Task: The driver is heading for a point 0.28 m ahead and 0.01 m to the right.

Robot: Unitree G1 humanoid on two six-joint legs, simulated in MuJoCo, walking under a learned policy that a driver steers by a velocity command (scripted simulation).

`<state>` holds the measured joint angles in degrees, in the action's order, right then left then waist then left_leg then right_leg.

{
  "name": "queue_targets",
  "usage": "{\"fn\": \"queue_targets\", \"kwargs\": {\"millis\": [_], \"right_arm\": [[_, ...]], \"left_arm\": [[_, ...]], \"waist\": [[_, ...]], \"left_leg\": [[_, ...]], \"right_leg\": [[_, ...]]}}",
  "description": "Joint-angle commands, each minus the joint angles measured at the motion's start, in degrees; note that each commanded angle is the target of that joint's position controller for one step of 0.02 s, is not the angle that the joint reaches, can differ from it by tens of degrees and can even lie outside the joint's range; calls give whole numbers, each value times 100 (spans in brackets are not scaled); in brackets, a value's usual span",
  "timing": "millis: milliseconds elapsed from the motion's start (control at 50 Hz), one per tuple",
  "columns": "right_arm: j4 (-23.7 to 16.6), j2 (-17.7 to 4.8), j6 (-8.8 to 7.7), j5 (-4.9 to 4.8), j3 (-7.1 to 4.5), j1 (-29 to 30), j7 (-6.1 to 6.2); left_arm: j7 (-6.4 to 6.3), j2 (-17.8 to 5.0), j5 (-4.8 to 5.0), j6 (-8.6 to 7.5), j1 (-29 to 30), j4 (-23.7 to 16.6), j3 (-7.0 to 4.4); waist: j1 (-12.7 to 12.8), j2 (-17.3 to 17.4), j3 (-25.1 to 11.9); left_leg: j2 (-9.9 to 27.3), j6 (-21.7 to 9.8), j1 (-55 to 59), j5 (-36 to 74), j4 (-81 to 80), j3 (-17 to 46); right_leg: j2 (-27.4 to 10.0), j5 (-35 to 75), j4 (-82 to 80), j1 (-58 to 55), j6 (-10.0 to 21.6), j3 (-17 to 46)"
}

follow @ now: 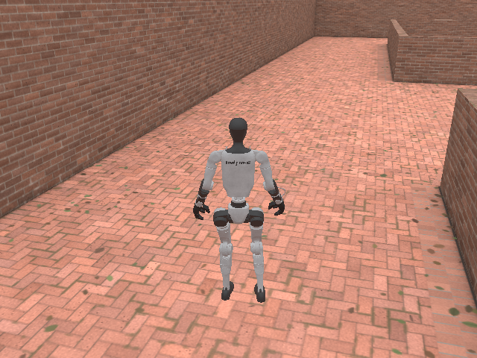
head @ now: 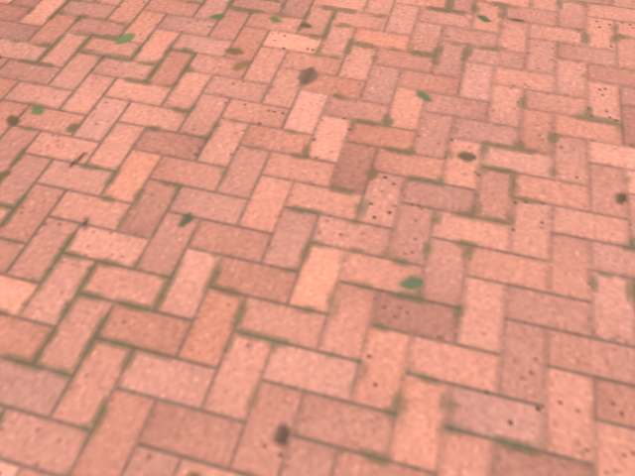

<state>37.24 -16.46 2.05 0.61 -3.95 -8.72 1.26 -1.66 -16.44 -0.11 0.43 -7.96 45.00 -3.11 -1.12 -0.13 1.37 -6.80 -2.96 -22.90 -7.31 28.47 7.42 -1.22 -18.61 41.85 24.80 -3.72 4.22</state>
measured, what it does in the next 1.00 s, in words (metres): steps on the spot: right foot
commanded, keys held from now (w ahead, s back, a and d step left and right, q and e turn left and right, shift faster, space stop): no key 1.00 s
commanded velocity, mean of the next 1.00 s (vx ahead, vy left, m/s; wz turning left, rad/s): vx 0.01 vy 0.00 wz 0.06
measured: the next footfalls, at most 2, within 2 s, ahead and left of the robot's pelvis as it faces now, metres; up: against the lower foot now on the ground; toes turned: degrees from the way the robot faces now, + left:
right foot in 0.04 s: +0.06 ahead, -0.15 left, +0.00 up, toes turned +2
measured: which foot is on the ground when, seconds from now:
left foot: down 0.00-1.00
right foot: up 0.00-0.02, down 0.04-1.00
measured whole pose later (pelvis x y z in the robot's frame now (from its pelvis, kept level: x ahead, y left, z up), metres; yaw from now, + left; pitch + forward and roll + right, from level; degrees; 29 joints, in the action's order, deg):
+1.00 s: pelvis +0.02 -0.03 +0.00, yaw +2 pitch -2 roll +0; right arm 56.4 -12.7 0.8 0.3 -2.3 -11.4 2.3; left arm -1.5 -13.3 -0.3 -0.7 -12.1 57.9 -1.0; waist 0.5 0.0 2.5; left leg -0.9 1.3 -12.2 -14.8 28.9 5.4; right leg 0.1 -16.2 29.1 11.0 -0.1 0.7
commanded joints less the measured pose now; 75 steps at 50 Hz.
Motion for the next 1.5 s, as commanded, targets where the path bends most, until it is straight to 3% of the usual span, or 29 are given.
{"fn": "queue_targets", "kwargs": {"millis": [20,40,60,80,100,120,160,180,220,240,260,280,300,380,980,1220,1500], "right_arm": [[-291,-636,-13,-31,-102,33,1],[-195,-518,-23,-33,-59,-212,-1],[-176,-323,-59,45,-2,-469,-6],[-316,-397,-110,-8,-48,-350,-20],[-281,-656,-146,62,-101,-134,-10],[-256,-685,-144,36,-140,-11,-19],[-148,-416,-80,77,-86,-30,-24],[-94,-248,-71,67,-41,-57,-46],[-63,-229,-63,54,-14,-9,-61],[-84,-376,-53,43,-33,4,-47],[-8,-628,-33,-2,-95,16,-28],[32,-498,-33,-9,-95,-96,-40],[90,-390,-41,19,-58,-130,-48],[237,-374,-101,27,-44,-80,-24],[1757,-227,-178,-34,56,-312,129],[2235,-168,-182,-49,133,-441,148],[2523,-77,-184,-59,216,-632,160]], "left_arm": [[78,-397,-11,-161,-286,-266,-106],[105,-502,-88,-187,-321,-271,-118],[95,-899,-212,-197,-357,-339,-177],[99,-976,-284,-181,-145,-257,-186],[98,-678,-274,-216,196,-416,-108],[78,-617,-204,-236,287,-415,-95],[53,-674,-46,-259,350,-370,-92],[49,-600,-29,-252,302,-319,-56],[96,-493,-55,-261,-50,-198,-17],[128,-450,-87,-290,-158,-181,7],[169,-529,-90,-321,-442,-171,-9],[171,-592,-80,-320,-278,-142,-11],[168,-553,-56,-305,-134,-164,-4],[124,-436,-55,-217,-132,-110,32],[-4,-309,-12,-168,-473,1116,98],[-24,-210,-3,-155,-722,1376,149],[-26,-93,7,-144,-981,1524,192]], "waist": [[171,826,-732],[148,625,-666],[-58,-315,-691],[-247,-1406,-387],[-96,-1224,-331],[-74,-1071,-335],[-59,-985,-323],[-91,-930,-330],[8,-791,-388],[80,-633,-444],[314,-254,-458],[119,-257,-469],[95,-213,-414],[188,172,-312],[153,38,38],[146,13,103],[137,5,153]], "left_leg": [[1369,-702,455,-563,-669,1448],[1166,-431,278,-764,-480,1284],[635,-69,-85,-1461,396,732],[189,172,-191,-1898,640,-37],[425,334,180,-1864,1050,-32],[451,377,282,-1577,1098,-106],[569,475,546,-1105,733,-199],[598,474,813,-841,393,-252],[678,420,1216,46,-156,-187],[833,355,1390,638,-146,-30],[827,211,1435,645,116,-18],[775,161,1241,353,74,-32],[789,171,1177,282,-28,1],[827,206,1056,384,-148,68],[709,285,1163,58,-399,-142],[683,315,1111,27,-454,-226],[673,340,1060,23,-471,-286]], "right_leg": [[78,600,-1298,-1019,221,-282],[-159,988,-1780,-1388,377,-85],[-1121,1584,-2118,-1699,737,874],[-1693,1600,-2413,-1014,1437,1673],[-1700,1356,-2553,-679,1595,1721],[-1468,1232,-2469,-753,1448,1468],[-1158,1352,-2260,-902,1188,1040],[-997,1567,-2127,-906,1072,826],[-709,1521,-1915,-1026,806,569],[-590,1348,-1807,-987,688,494],[-392,1199,-1882,-874,584,334],[-330,1034,-1773,-1043,515,171],[-297,948,-1691,-1065,498,97],[-194,958,-1552,-1144,490,-54],[-29,655,-1892,-1152,435,-185],[3,715,-1950,-1188,467,-206],[24,803,-1970,-1201,494,-212]]}}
